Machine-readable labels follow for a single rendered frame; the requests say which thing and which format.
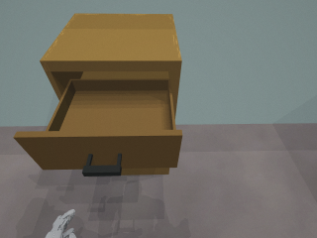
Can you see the drawer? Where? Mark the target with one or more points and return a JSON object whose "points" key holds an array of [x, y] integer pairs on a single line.
{"points": [[106, 117]]}

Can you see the robot left hand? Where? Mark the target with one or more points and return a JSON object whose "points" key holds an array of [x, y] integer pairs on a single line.
{"points": [[60, 225]]}

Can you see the handle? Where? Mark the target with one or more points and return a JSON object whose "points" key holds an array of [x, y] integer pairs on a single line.
{"points": [[102, 170]]}

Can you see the cabinet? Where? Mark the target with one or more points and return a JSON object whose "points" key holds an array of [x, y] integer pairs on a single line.
{"points": [[116, 46]]}

